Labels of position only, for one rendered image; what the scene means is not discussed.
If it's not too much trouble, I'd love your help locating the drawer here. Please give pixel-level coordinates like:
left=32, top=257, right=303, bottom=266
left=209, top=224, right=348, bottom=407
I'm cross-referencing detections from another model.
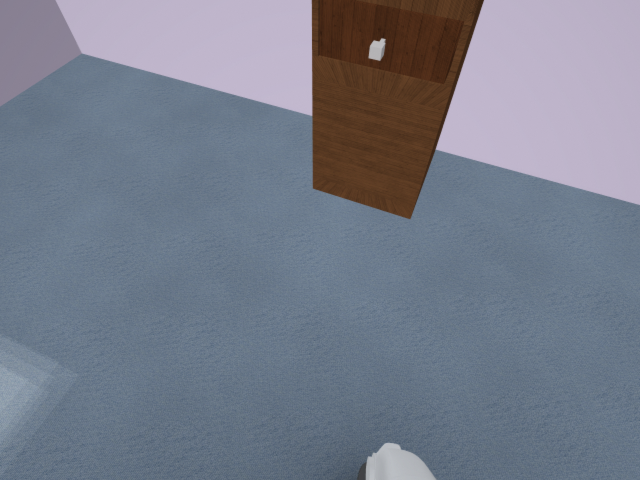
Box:
left=319, top=0, right=464, bottom=84

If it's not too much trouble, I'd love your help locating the handle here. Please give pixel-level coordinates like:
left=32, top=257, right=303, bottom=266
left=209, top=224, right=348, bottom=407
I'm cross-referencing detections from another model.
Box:
left=369, top=38, right=386, bottom=61

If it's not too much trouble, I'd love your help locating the robot right shin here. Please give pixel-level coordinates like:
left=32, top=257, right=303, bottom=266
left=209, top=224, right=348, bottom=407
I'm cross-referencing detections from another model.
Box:
left=378, top=443, right=401, bottom=452

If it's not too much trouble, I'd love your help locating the cabinet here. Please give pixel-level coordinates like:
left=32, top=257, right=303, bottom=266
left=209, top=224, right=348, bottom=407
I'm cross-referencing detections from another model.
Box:
left=312, top=0, right=484, bottom=219

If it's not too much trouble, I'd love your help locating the robot right thigh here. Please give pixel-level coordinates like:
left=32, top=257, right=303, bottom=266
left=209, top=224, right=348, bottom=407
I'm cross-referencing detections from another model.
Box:
left=366, top=448, right=436, bottom=480

